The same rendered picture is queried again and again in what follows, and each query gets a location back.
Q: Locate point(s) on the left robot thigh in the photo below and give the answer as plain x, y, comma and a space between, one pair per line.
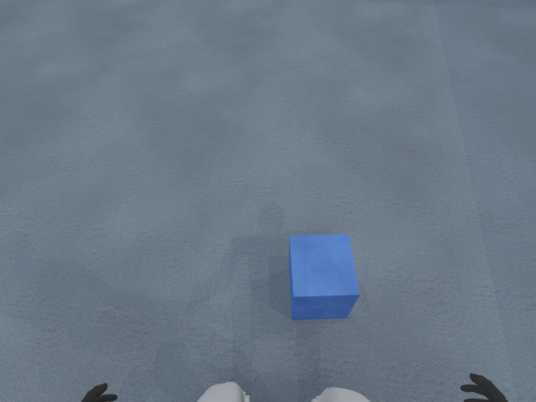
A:
224, 393

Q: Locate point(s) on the robot left hand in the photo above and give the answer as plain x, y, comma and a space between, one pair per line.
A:
94, 395

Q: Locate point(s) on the carton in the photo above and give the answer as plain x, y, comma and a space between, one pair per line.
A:
323, 280

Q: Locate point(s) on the robot right hand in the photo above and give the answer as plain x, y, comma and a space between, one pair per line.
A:
484, 387

